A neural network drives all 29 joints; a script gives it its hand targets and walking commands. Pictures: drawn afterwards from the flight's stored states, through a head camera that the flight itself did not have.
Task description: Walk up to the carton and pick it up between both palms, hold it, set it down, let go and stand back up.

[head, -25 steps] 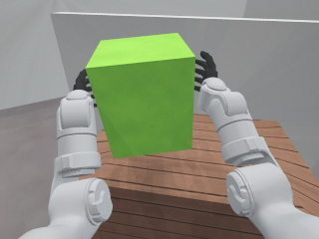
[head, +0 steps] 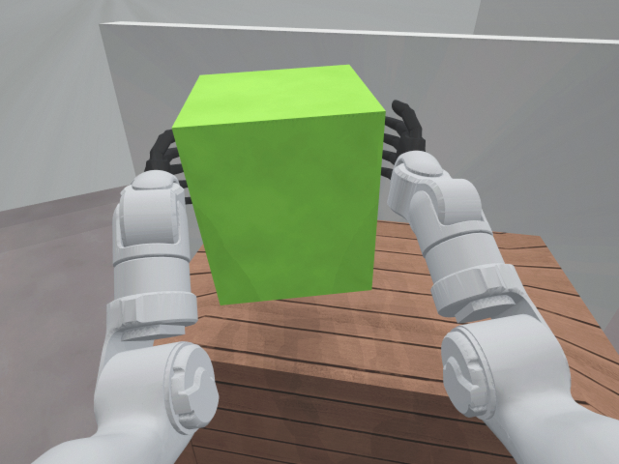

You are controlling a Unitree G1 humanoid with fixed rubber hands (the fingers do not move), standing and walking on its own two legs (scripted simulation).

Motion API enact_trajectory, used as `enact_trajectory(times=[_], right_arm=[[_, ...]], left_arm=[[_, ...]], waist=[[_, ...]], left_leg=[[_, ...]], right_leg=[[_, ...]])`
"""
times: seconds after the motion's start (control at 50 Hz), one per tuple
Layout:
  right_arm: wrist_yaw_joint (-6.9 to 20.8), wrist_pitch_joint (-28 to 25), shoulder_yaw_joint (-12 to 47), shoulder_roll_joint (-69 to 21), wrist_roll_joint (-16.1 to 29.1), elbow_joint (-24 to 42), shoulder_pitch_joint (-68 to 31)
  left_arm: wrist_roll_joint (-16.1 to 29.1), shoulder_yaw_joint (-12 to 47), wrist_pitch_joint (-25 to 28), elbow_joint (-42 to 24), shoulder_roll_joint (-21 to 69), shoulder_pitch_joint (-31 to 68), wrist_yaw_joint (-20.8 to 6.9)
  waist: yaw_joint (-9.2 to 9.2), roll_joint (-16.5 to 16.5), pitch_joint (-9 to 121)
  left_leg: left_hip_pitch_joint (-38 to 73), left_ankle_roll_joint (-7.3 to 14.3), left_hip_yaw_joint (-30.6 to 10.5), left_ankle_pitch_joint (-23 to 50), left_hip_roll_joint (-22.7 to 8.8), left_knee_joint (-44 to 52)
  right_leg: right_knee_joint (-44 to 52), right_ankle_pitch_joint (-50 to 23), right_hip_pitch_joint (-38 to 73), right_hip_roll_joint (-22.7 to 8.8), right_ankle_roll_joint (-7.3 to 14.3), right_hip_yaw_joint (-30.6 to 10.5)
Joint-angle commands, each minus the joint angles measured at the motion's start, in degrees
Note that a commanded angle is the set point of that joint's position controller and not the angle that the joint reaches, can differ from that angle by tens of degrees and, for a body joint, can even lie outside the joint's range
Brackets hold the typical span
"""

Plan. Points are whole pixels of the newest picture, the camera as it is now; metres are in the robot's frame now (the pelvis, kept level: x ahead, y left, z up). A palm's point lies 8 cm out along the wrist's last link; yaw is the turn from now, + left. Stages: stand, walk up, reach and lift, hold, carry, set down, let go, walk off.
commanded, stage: hold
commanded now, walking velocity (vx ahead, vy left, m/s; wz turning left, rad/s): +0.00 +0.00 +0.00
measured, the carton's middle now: (285, 182) +0.43 -0.01 +0.25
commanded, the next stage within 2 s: none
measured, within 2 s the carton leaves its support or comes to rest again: neither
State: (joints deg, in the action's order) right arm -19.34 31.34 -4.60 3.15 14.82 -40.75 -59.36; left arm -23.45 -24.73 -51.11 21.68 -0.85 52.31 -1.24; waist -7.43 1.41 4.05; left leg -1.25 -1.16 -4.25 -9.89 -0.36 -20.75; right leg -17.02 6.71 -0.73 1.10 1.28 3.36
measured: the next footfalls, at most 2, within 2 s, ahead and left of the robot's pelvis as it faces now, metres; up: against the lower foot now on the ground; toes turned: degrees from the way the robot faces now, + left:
none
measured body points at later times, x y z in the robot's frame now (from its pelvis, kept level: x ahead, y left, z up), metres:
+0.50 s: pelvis +0.00 +0.00 +0.00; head -0.09 +0.02 +0.44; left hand +0.38 +0.15 +0.27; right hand +0.37 -0.15 +0.30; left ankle +0.03 +0.13 -0.75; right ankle +0.04 -0.10 -0.75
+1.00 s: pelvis +0.00 +0.00 +0.00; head -0.10 +0.01 +0.44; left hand +0.38 +0.15 +0.28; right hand +0.37 -0.15 +0.31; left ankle +0.03 +0.13 -0.75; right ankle +0.04 -0.10 -0.75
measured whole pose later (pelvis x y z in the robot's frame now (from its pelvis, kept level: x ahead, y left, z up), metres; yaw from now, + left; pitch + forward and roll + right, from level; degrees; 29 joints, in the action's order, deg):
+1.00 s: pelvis +0.00 +0.00 +0.00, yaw +1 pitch -10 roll -1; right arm -20.5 32.7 -3.9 2.8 14.7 -38.3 -58.4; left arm -23.5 -24.6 -51.2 20.9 -1.0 52.0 -1.7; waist -7.7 0.9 4.5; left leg -1.2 -1.1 -4.5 -10.2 -0.2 -20.9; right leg -17.2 7.3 -0.4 1.2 1.2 3.3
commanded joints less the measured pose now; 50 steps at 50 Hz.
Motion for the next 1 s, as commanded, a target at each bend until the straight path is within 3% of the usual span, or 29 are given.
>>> enact_trajectory(times=[0.0,0.04,0.06,0.08,0.1,0.12,0.18,0.2,0.26,0.28,0.38,0.4,0.42,0.44,0.46,0.5,0.52,0.58,0.62,0.64,0.7,0.78,0.8,0.84,0.88,0.92,0.94,0.96,0.98], right_arm=[[11.17,-1.24,13.17,-35.05,7.66,13.09,-46.42],[10.83,-1.23,15.55,-35.34,9.48,16.28,-47.74],[10.76,-0.98,15.95,-35.72,9.69,16.05,-48.23],[10.56,-0.57,14.91,-35.17,8.68,13.41,-46.05],[10.49,-0.05,13.75,-35.16,7.50,10.68,-45.59],[10.30,-0.68,13.43,-34.85,7.45,13.89,-44.10],[9.92,-0.29,14.70,-34.58,9.00,14.05,-45.62],[10.08,-1.21,15.18,-35.93,8.83,17.37,-46.74],[9.75,-0.34,14.73,-33.32,9.58,15.57,-44.34],[9.27,0.02,13.47,-32.27,8.55,14.22,-42.18],[9.99,0.23,13.40,-33.58,8.68,13.32,-44.39],[9.79,-0.10,12.61,-33.17,8.24,14.31,-43.95],[10.32,-0.97,15.16,-35.97,9.71,17.80,-46.23],[10.08,-0.29,13.98,-33.80,9.11,15.66,-44.81],[10.43,-0.22,15.09,-34.01,9.56,14.96,-45.77],[10.32,-0.43,13.40,-33.40,8.54,14.24,-45.10],[10.59,-0.81,14.96,-33.82,9.18,17.07,-46.96],[10.11,-0.52,16.44,-34.70,10.36,17.54,-44.37],[10.16,0.37,15.42,-34.15,9.67,13.54,-44.72],[9.93,0.65,13.93,-33.75,8.41,12.16,-42.85],[10.18,-0.22,15.99,-35.32,9.56,17.29,-45.30],[9.99,-0.36,16.09,-35.60,9.88,16.88,-45.99],[9.85,0.27,14.88,-33.60,9.50,14.32,-44.91],[9.55,0.53,13.03,-33.08,7.33,13.66,-43.23],[9.91,-0.30,14.52,-34.43,8.68,16.56,-45.70],[9.40,-0.72,14.24,-34.02,8.38,19.44,-46.24],[9.35,0.33,13.89,-33.50,7.71,14.46,-44.87],[9.73,0.49,13.86,-33.03,8.21,13.46,-43.99],[9.71,-0.08,14.95,-34.04,8.43,14.97,-44.81]], left_arm=[[13.42,20.45,7.60,-10.58,28.06,56.09,-10.70],[14.04,21.02,7.39,-10.49,28.89,54.08,-10.22],[14.55,21.90,7.84,-12.40,28.56,57.00,-10.10],[14.13,21.11,7.47,-9.88,28.44,55.82,-10.32],[12.83,18.65,7.35,-7.88,26.17,55.81,-10.61],[13.16,19.79,7.31,-10.44,27.45,54.84,-11.21],[13.65,20.03,7.11,-9.81,27.82,54.27,-10.88],[14.73,22.44,7.76,-12.84,29.09,55.96,-10.82],[13.89,21.21,6.94,-11.47,28.53,53.37,-11.12],[13.42,21.68,6.65,-10.08,28.64,53.09,-11.59],[13.45,22.04,7.23,-12.60,28.32,55.91,-11.25],[14.63,23.39,7.38,-12.19,29.01,56.85,-11.37],[14.64,23.41,7.60,-14.94,30.10,56.10,-10.79],[14.77,23.18,7.10,-12.47,29.17,54.13,-10.68],[13.48,21.76,7.00,-12.74,28.38,55.62,-10.52],[13.55,22.41,6.98,-11.83,29.06,55.55,-10.86],[13.87,21.53,6.87,-11.71,28.77,53.20,-10.68],[15.21,25.18,7.45,-16.66,29.73,56.20,-10.44],[12.73,21.07,6.53,-11.54,27.76,54.44,-10.63],[12.48,20.43,6.32,-11.05,27.47,54.28,-11.10],[14.47,22.04,7.07,-13.93,28.34,55.04,-10.84],[14.41,22.57,6.95,-13.99,28.85,55.12,-10.67],[13.08,20.88,6.40,-9.68,28.59,53.70,-10.91],[12.57,20.00,6.25,-8.82,28.11,52.22,-11.80],[14.21,21.15,6.89,-11.47,27.93,53.88,-11.42],[15.25,23.94,7.24,-12.10,29.50,54.98,-11.44],[14.02,21.62,7.11,-10.29,28.36,54.96,-11.40],[12.46,19.53,6.74,-9.46,27.90,53.60,-11.49],[13.05,21.15,7.16,-12.70,27.98,54.48,-11.51]], waist=[[1.01,-4.27,20.78],[1.39,-3.19,22.77],[1.79,-3.08,22.99],[0.50,-3.51,21.01],[0.68,-1.58,17.17],[-0.10,-2.46,21.12],[0.89,-1.97,21.19],[0.27,-3.13,25.03],[-0.11,-3.50,21.63],[-2.30,-4.60,20.01],[-1.20,-4.54,20.35],[-2.55,-5.34,19.84],[0.64,-5.39,24.03],[-1.23,-5.03,20.77],[0.90,-5.13,20.65],[-1.21,-4.60,19.58],[0.79,-3.95,21.96],[-0.99,-4.97,25.60],[0.33,-3.41,19.95],[-0.53,-3.63,17.64],[0.49,-2.77,24.30],[0.90,-3.47,24.18],[0.31,-3.69,18.95],[-2.00,-2.87,17.02],[0.44,-3.31,21.95],[-2.32,-3.20,23.80],[-1.01,-2.64,20.29],[0.13,-3.31,18.50],[-0.05,-3.06,21.27]], left_leg=[[-7.58,0.07,3.98,2.58,3.49,5.89],[-6.01,-0.69,4.02,8.19,3.98,4.20],[-6.53,-0.89,3.93,7.29,3.90,4.08],[-5.81,-0.80,4.32,6.11,3.96,4.09],[-6.99,-0.12,4.56,3.19,3.84,5.49],[-4.93,-0.40,4.23,6.15,3.47,5.24],[-4.65,-0.58,4.26,6.60,3.80,4.29],[-3.50,-1.04,4.14,9.70,3.54,3.71],[-4.04,-1.66,3.71,10.50,3.58,3.53],[-4.63,-1.47,3.86,7.97,3.79,3.74],[-4.93,-1.41,3.67,5.58,3.33,4.59],[-6.18,-1.67,3.69,4.52,3.26,4.98],[-5.54,-1.44,3.66,8.40,3.46,4.04],[-5.22,-1.52,3.70,8.13,3.54,4.09],[-5.08,-1.50,3.68,6.96,3.46,4.44],[-5.62,-1.11,3.35,5.68,3.35,4.62],[-4.80,-0.95,3.14,7.83,3.22,4.36],[-2.19,-1.93,3.48,12.03,3.25,2.91],[-4.28,-1.13,3.98,7.31,3.59,4.16],[-5.50,-1.17,4.22,6.22,3.52,4.44],[-4.32,-1.22,3.93,8.53,3.51,3.72],[-3.41,-1.41,3.92,9.97,3.49,3.36],[-4.77,-1.30,3.69,7.45,3.31,4.02],[-5.40,-0.26,3.84,4.56,3.56,5.21],[-5.22,-0.60,3.85,7.15,3.65,4.17],[-3.07,-0.87,3.81,8.72,3.51,3.54],[-3.63,-0.77,3.75,6.73,3.46,4.17],[-4.16,-0.49,3.77,6.27,3.48,4.56],[-2.91,-0.92,4.02,7.77,3.18,4.05]], right_leg=[[0.95,-1.75,12.09,2.39,-3.67,-0.53],[0.70,-6.33,13.25,2.10,-3.90,-0.94],[0.76,-5.13,12.60,2.17,-4.09,-1.20],[1.37,-4.09,11.41,1.99,-3.89,-1.04],[2.04,-1.54,10.46,1.77,-4.28,-0.83],[1.82,-4.75,11.97,2.02,-4.19,-0.96],[1.51,-4.73,11.63,1.91,-4.02,-1.27],[0.89,-7.21,12.18,2.20,-4.00,-0.76],[1.35,-8.04,12.64,2.75,-3.83,-0.73],[1.19,-6.56,11.71,2.47,-3.86,-0.58],[0.72,-3.35,11.89,2.50,-3.61,-0.47],[0.24,-3.15,11.78,2.56,-3.57,-0.26],[-0.40,-5.32,12.56,2.91,-3.58,-0.18],[0.38,-5.24,11.38,2.75,-3.44,-0.17],[0.15,-3.23,11.38,2.53,-3.62,-0.61],[0.46,-3.52,10.86,2.45,-3.80,-0.16],[1.06,-4.83,12.00,2.68,-3.45,-0.72],[-0.01,-8.40,12.31,2.89,-3.70,-0.33],[0.86,-4.44,11.18,2.40,-3.91,-0.73],[1.25,-4.35,10.89,1.90,-3.88,-1.04],[0.62,-6.41,12.43,2.56,-3.81,-0.74],[0.53,-6.45,11.20,2.78,-3.84,-0.45],[0.71,-4.20,10.30,2.61,-3.70,-0.29],[1.74,-4.18,10.54,1.87,-4.02,-0.50],[1.37,-5.20,10.94,2.09,-3.83,-0.81],[0.88,-7.25,11.10,2.32,-4.16,-0.37],[1.59,-4.69,9.90,2.12,-4.20,-0.73],[1.28,-3.96,10.52,2.10,-4.22,-0.51],[1.14,-4.98,11.03,2.08,-4.13,-0.66]])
